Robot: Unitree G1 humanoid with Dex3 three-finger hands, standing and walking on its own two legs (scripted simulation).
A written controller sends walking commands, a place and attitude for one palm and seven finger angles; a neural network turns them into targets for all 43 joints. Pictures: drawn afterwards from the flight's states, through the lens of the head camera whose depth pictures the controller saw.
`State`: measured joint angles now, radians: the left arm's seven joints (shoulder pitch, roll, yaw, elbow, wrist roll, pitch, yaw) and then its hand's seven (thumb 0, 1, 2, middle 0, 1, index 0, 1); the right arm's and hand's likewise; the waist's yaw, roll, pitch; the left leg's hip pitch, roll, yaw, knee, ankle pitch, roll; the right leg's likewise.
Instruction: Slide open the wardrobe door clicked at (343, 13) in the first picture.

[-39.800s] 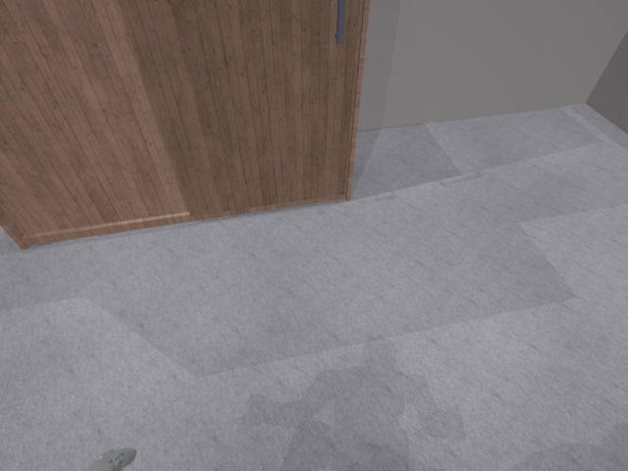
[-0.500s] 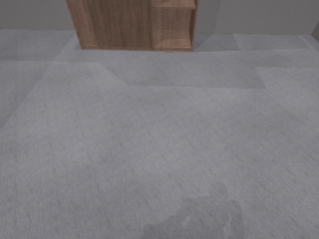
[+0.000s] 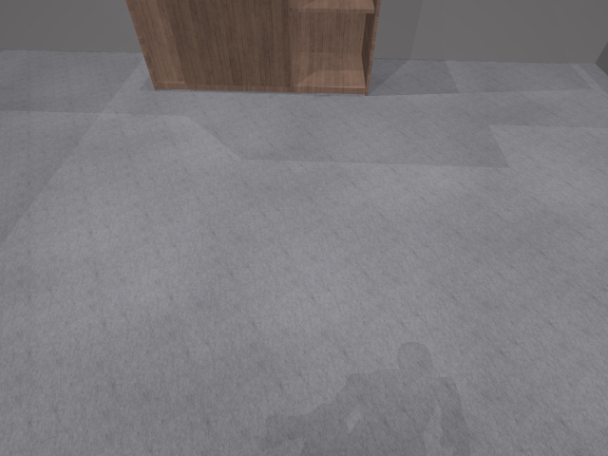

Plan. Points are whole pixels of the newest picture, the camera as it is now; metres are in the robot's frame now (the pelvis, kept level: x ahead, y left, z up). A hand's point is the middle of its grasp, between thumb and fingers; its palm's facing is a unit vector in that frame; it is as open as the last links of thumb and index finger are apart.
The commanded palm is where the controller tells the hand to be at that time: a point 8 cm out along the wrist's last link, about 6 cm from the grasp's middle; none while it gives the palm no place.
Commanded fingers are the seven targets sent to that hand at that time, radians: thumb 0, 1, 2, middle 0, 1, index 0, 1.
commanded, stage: look to check the result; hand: right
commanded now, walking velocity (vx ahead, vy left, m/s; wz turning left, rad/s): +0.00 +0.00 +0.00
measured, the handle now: out of the picture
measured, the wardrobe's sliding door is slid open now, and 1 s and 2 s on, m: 0.49 0.49 0.49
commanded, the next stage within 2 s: stand and wait in 0.12 s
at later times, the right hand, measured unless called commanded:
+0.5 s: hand out of the picture +0.09 -0.23 -0.16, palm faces -0.02 +0.96 -0.30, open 7.4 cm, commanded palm none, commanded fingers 0.00 -0.90 -0.90 0.20 0.30 0.20 0.30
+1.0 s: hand out of the picture +0.07 -0.22 -0.16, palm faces -0.02 +0.95 -0.30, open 7.4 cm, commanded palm none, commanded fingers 0.00 -0.90 -0.90 0.20 0.30 0.20 0.30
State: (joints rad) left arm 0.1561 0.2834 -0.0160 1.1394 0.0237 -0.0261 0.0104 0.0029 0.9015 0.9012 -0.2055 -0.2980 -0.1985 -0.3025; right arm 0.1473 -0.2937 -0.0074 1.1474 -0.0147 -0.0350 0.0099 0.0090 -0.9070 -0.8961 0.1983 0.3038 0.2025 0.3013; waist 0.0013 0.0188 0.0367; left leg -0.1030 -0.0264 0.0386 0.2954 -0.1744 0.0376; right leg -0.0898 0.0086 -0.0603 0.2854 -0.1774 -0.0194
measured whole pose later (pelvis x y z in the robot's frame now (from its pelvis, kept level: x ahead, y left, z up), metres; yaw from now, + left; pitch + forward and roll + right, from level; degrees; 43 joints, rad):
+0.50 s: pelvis +0.01 +0.01 +0.00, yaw +0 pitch -1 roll +0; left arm 0.13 0.31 -0.02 1.13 0.02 -0.03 0.01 0.00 0.90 0.90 -0.21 -0.30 -0.20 -0.30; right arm 0.12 -0.31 -0.01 1.14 -0.01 -0.04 0.01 0.01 -0.91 -0.90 0.20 0.30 0.20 0.30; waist 0.00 0.01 0.02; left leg -0.08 -0.04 0.04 0.28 -0.18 0.05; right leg -0.06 0.00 -0.06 0.26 -0.18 -0.01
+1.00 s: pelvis +0.01 +0.02 +0.00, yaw +0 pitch -1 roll +0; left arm 0.15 0.31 -0.01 1.13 0.02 -0.02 0.01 0.00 0.90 0.90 -0.21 -0.30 -0.20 -0.30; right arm 0.14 -0.32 -0.01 1.14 -0.01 -0.04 0.01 0.01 -0.91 -0.90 0.20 0.30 0.20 0.30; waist 0.00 0.01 0.03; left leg -0.07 -0.05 0.04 0.26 -0.17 0.06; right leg -0.06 -0.02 -0.06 0.27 -0.18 0.01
